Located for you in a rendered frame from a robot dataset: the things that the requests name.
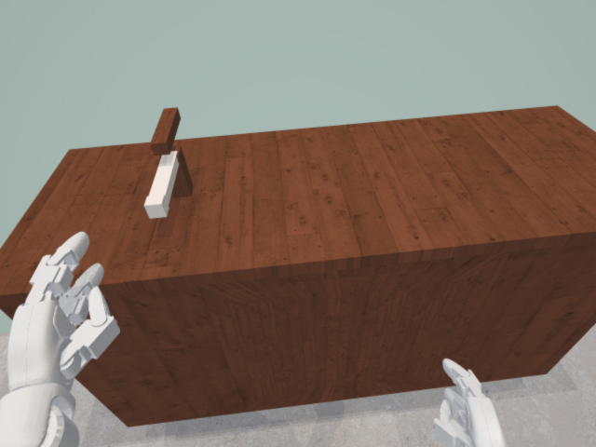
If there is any robot left forearm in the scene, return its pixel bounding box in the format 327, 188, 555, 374
0, 383, 79, 447

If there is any counter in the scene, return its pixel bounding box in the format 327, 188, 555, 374
0, 105, 596, 427

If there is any left robot hand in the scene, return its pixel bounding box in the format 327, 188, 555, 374
7, 232, 120, 393

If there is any tap lever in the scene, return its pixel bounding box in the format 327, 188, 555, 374
144, 151, 179, 219

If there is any right robot hand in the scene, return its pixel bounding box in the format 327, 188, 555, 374
434, 359, 508, 447

